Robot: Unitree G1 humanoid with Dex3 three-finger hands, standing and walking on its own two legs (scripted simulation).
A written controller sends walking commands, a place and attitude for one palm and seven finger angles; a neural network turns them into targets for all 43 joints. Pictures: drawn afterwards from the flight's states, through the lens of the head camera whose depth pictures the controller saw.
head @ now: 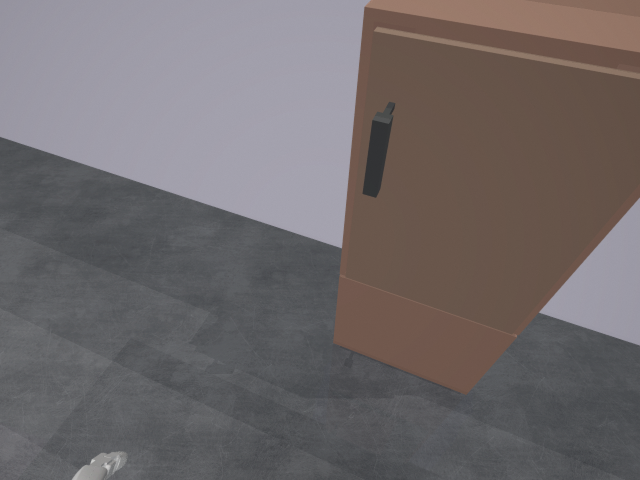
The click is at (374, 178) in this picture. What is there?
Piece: cupboard door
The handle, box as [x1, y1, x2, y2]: [363, 102, 394, 197]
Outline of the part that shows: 392,102 388,103 382,113 377,112 372,120 363,193 375,197 380,187 392,120 392,115 390,114 394,107 394,103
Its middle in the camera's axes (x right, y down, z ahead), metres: +0.10 -0.14 +0.64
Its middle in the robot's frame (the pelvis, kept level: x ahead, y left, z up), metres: +0.59 -0.07 +0.09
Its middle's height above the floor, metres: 0.86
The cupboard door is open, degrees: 0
